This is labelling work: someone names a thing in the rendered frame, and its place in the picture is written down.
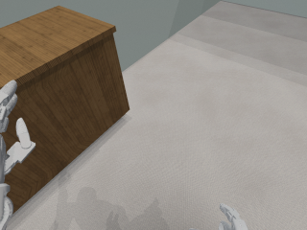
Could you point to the robot left forearm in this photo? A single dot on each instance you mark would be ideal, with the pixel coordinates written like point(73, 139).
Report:
point(6, 206)

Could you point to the right robot hand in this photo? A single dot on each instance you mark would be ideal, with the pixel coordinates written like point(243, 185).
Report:
point(233, 216)

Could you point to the left robot hand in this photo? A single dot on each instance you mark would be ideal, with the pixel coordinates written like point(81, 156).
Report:
point(20, 150)

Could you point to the counter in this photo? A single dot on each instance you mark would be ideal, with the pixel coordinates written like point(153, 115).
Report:
point(70, 90)

